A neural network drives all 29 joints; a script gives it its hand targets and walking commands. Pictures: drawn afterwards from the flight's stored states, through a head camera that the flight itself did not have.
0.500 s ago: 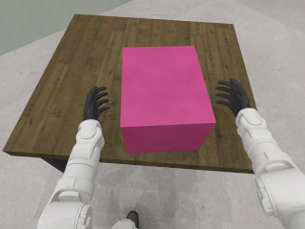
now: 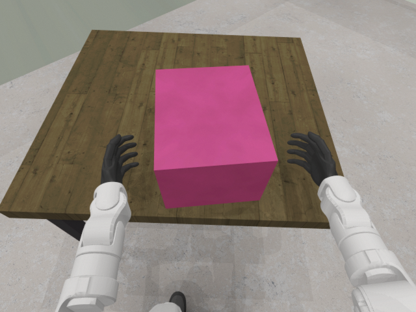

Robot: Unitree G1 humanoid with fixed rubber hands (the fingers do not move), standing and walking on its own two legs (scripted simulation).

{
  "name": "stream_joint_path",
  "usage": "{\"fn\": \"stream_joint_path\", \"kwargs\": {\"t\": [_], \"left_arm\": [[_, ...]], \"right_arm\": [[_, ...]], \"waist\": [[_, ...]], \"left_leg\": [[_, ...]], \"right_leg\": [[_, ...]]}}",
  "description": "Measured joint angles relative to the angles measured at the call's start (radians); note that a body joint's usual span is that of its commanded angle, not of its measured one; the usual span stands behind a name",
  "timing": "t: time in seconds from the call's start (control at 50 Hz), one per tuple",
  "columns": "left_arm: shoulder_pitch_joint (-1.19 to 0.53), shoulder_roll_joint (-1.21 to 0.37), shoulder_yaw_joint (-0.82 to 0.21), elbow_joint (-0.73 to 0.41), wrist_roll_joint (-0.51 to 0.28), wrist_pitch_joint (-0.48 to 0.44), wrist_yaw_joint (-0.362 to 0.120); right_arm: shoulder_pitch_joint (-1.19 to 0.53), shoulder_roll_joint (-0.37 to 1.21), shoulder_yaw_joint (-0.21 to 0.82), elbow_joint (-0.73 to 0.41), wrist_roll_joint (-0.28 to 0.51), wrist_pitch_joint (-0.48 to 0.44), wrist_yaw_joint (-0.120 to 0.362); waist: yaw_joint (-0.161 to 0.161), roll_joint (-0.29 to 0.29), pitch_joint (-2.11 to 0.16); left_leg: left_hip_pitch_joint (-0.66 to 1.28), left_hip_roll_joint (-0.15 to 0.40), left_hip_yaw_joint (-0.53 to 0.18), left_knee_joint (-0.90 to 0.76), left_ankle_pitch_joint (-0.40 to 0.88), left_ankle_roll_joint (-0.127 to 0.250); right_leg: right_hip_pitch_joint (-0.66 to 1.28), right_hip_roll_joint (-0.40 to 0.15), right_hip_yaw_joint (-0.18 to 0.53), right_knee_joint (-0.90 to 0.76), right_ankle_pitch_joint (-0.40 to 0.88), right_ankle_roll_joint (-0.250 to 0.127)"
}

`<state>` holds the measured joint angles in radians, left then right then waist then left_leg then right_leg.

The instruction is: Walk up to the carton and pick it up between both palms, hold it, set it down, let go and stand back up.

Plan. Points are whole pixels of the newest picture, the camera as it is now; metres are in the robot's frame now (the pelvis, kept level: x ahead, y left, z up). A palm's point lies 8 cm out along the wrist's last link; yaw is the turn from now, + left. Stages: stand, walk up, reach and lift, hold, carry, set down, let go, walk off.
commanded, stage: set down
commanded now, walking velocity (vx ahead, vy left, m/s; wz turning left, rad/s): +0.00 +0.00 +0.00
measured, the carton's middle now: (208, 135) +0.47 +0.05 +0.01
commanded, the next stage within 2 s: none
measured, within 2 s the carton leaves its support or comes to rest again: neither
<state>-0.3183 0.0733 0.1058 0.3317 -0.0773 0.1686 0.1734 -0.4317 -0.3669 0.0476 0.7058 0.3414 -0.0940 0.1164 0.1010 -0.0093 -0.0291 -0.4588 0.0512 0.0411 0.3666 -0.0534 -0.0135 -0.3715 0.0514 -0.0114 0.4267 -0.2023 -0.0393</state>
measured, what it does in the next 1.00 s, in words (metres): stands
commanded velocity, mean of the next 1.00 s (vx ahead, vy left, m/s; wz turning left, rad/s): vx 0.00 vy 0.00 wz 0.00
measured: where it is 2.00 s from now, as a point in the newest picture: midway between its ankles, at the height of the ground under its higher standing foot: outside the picture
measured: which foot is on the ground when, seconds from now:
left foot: down 0.00-1.00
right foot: down 0.00-1.00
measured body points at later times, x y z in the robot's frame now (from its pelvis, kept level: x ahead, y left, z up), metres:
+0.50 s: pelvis +0.01 +0.00 +0.01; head +0.03 +0.02 +0.46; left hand +0.27 +0.21 +0.04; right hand +0.30 -0.22 +0.04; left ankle +0.07 +0.13 -0.74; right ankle +0.00 -0.09 -0.74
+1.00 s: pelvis +0.01 +0.00 +0.01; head +0.00 +0.01 +0.46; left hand +0.22 +0.21 +0.04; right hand +0.24 -0.23 +0.04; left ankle +0.07 +0.13 -0.74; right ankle +0.00 -0.09 -0.74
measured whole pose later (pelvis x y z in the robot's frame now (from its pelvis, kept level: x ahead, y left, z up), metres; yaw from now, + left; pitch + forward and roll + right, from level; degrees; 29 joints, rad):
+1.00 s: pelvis +0.01 +0.00 +0.01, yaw -1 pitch -4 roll +1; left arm 0.28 0.06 0.01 -0.16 -0.08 0.27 0.23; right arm 0.24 -0.37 -0.01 0.10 0.35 0.02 0.13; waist 0.06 -0.03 0.04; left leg -0.16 0.03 0.07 0.28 -0.06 -0.01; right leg -0.10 0.03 0.02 0.39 -0.22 -0.04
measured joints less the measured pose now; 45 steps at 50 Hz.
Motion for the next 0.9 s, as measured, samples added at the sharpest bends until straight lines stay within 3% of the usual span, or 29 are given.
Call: {"fn": "stream_joint_path", "kwargs": {"t": [0.34, 0.6, 0.74, 0.9], "left_arm": [[0.308, -0.01, -0.033, -0.252, 0.024, 0.024, -0.01], [0.449, -0.025, -0.061, -0.398, 0.025, 0.068, 0.026], [0.477, -0.038, -0.065, -0.396, 0.029, 0.095, 0.032], [0.553, -0.021, -0.082, -0.473, 0.002, 0.103, 0.057]], "right_arm": [[0.284, -0.001, 0.019, -0.206, 0.03, -0.03, 0.018], [0.488, -0.001, -0.015, -0.391, 0.016, 0.01, 0.015], [0.559, -0.01, -0.013, -0.486, 0.017, 0.056, 0.01], [0.628, -0.005, -0.045, -0.572, 0.01, 0.095, 0.012]], "waist": [[-0.039, -0.034, 0.026], [-0.065, -0.037, 0.033], [-0.051, -0.036, 0.048], [-0.041, -0.031, 0.073]], "left_leg": [[0.14, -0.008, -0.01, -0.038, -0.016, -0.006], [0.217, -0.012, 0.004, -0.065, -0.004, -0.004], [0.258, -0.012, 0.022, -0.085, 0.006, -0.001], [0.29, -0.017, 0.028, -0.089, 0.006, -0.001]], "right_leg": [[0.153, -0.005, -0.009, -0.057, -0.01, -0.005], [0.21, -0.01, 0.004, -0.05, -0.013, -0.007], [0.231, -0.011, 0.022, -0.039, -0.013, -0.005], [0.256, -0.016, 0.028, -0.033, -0.018, -0.003]]}}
